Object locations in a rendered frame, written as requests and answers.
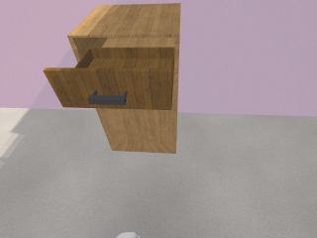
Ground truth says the handle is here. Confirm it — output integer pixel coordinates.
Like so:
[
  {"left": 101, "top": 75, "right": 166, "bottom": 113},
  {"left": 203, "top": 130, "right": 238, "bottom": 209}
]
[{"left": 87, "top": 90, "right": 128, "bottom": 105}]

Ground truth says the drawer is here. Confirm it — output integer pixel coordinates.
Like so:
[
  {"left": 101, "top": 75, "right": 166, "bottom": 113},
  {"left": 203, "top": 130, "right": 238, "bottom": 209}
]
[{"left": 43, "top": 47, "right": 175, "bottom": 110}]

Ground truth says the cabinet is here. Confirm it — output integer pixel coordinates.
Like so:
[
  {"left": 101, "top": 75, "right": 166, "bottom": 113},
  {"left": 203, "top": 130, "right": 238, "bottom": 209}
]
[{"left": 67, "top": 3, "right": 181, "bottom": 154}]

